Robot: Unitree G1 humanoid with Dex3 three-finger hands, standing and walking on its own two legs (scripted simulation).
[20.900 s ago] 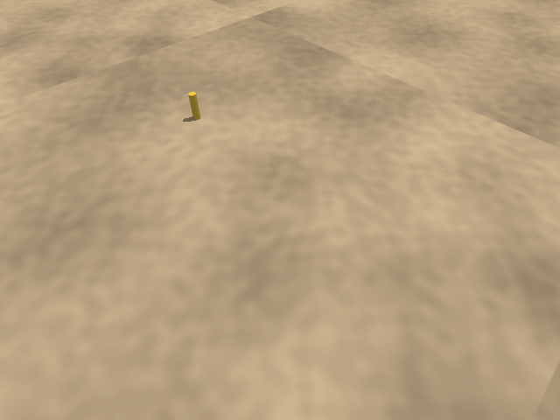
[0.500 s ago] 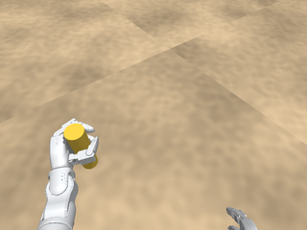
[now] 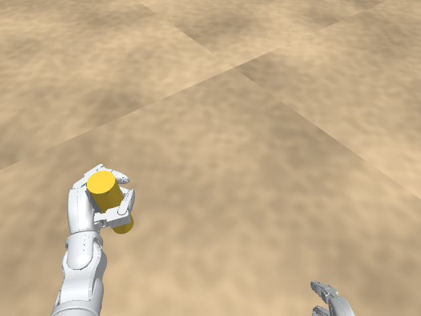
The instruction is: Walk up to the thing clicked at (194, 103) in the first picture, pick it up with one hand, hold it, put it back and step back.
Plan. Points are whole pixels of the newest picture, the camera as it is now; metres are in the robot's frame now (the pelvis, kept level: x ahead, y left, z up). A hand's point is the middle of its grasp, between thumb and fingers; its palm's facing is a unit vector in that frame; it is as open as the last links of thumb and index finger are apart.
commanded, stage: crouch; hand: left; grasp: from the side
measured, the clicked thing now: (113, 205) +0.32 +0.19 +0.03
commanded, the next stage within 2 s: none
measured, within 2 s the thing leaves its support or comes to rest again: neither
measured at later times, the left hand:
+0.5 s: hand (124, 215) +0.33 +0.18 -0.02, palm faces +0.24 -0.97 -0.03, open 5.9 cm
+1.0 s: hand (133, 245) +0.36 +0.22 -0.27, palm faces +0.29 -0.95 -0.05, open 5.8 cm
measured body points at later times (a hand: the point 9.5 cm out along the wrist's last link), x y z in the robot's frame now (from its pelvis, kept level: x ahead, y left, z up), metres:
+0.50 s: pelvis -0.01 +0.00 -0.03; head +0.07 +0.01 +0.41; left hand +0.31 +0.23 -0.02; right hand +0.12 -0.25 -0.14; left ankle +0.01 +0.14 -0.71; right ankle +0.00 -0.14 -0.71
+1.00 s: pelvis -0.06 +0.00 -0.24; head +0.12 +0.02 +0.18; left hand +0.34 +0.27 -0.26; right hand +0.06 -0.26 -0.37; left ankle +0.01 +0.14 -0.71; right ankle +0.00 -0.14 -0.71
